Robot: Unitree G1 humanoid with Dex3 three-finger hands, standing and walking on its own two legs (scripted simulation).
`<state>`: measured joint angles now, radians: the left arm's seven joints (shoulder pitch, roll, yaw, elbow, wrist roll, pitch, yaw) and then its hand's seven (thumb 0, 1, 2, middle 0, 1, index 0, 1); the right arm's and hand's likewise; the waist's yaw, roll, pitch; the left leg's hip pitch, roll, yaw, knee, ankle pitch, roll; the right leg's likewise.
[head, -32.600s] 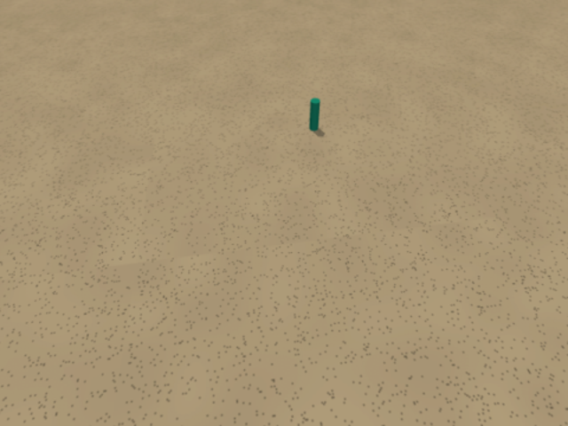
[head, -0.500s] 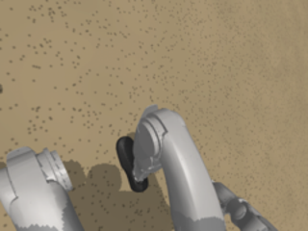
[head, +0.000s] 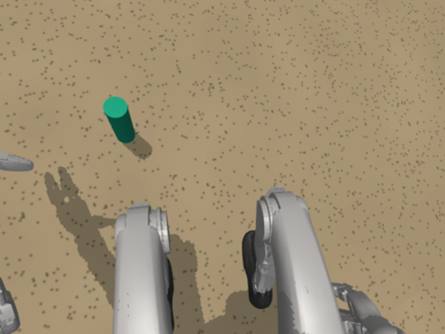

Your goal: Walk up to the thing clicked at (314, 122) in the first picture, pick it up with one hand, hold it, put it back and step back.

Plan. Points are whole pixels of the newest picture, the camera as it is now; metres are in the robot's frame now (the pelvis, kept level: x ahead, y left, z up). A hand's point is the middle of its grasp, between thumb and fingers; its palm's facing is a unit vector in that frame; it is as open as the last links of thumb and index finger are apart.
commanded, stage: home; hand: left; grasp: from the side
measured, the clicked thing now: (121, 122) +0.54 +0.21 -0.30
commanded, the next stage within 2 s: none
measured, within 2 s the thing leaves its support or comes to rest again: neither
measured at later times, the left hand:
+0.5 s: hand out of the picture +0.32 +0.24 +0.12, palm faces +0.22 -0.89 -0.40, open 17.5 cm
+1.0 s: hand out of the picture +0.24 +0.17 +0.27, palm faces +0.22 -0.93 -0.29, open 17.2 cm
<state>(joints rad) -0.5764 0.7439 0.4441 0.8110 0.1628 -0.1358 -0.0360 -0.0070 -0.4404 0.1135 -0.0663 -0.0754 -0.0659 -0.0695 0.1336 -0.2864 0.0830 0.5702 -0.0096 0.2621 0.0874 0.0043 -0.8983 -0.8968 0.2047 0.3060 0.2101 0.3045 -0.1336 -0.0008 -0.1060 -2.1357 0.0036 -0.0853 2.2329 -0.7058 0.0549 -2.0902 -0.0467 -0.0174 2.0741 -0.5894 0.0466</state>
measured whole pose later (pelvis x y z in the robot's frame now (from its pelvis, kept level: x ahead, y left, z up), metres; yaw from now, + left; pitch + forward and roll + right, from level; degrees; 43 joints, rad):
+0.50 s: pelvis +0.05 -0.03 +0.21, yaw +5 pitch +26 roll -2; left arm -0.03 0.35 0.19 0.42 0.02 0.08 0.11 -0.01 -0.55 0.05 -0.06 -0.06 -0.06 -0.05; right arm 0.14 -0.24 0.01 0.51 0.05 0.06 -0.08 0.01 -0.90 -0.90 0.20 0.31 0.21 0.30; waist -0.06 0.01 -0.17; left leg -1.32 0.04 -0.06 1.50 -0.63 -0.03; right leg -1.33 -0.04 -0.04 1.44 -0.55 0.02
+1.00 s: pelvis +0.09 -0.03 +0.32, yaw +6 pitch +9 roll -2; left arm 0.48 0.20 -0.02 -0.02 -0.02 0.26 0.16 0.00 -0.50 0.09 -0.08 -0.08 -0.08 -0.08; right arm 0.28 -0.20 0.03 0.47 0.03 -0.07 -0.18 0.01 -0.90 -0.90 0.20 0.31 0.21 0.30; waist -0.03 0.04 -0.15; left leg -0.66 0.04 -0.04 1.00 -0.51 -0.02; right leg -0.67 -0.03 -0.05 0.94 -0.43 0.02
